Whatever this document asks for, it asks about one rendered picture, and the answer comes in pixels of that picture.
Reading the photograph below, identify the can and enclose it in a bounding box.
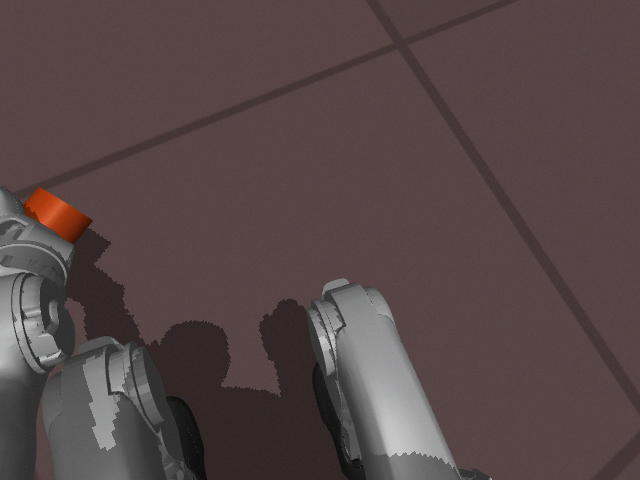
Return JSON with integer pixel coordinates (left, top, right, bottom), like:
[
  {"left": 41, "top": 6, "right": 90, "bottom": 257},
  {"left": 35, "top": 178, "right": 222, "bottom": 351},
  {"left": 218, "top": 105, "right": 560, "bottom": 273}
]
[{"left": 22, "top": 187, "right": 93, "bottom": 244}]

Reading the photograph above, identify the left robot foot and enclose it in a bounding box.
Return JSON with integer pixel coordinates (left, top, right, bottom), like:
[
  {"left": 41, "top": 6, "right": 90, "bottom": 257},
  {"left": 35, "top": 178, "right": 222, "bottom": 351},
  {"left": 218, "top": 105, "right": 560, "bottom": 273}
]
[{"left": 166, "top": 396, "right": 207, "bottom": 480}]

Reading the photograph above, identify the left robot hand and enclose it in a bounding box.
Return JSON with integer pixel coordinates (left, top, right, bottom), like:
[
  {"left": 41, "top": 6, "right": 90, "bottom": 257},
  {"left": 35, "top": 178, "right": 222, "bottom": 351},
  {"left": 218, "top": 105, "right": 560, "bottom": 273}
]
[{"left": 0, "top": 185, "right": 73, "bottom": 262}]

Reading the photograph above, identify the right robot foot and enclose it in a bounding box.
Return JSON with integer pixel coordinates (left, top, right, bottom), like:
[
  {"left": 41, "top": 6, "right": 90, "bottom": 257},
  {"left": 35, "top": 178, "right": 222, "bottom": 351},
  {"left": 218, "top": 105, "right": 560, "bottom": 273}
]
[{"left": 312, "top": 362, "right": 366, "bottom": 480}]

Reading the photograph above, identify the left robot arm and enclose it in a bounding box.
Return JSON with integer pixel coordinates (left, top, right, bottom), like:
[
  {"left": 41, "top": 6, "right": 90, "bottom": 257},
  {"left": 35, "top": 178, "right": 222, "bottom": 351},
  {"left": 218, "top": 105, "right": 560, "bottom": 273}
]
[{"left": 0, "top": 214, "right": 75, "bottom": 480}]

